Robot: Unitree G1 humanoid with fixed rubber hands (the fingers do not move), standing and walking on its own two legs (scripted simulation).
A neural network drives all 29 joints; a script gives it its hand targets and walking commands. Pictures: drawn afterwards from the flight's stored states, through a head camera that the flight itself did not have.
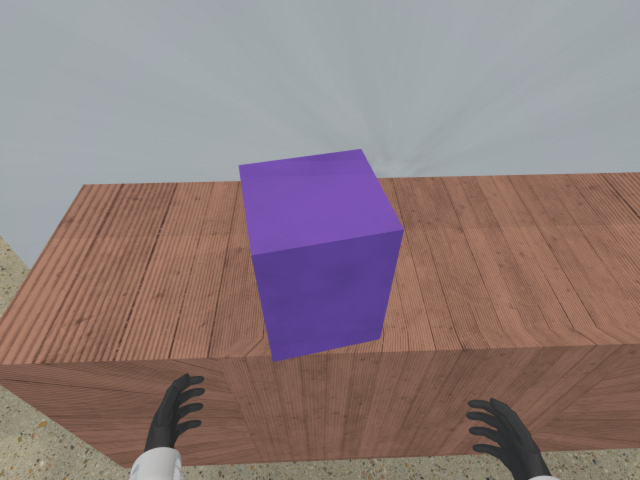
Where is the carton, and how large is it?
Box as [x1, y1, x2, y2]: [239, 149, 403, 361]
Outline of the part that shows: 361,149 239,165 251,257 273,361 379,338 403,228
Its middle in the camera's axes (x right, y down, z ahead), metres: -0.01 +0.03 +0.60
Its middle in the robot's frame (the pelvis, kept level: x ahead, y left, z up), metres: +0.43 +0.04 +0.02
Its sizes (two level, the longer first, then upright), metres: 0.183 0.175 0.265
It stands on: a pedestal, 0.66 m high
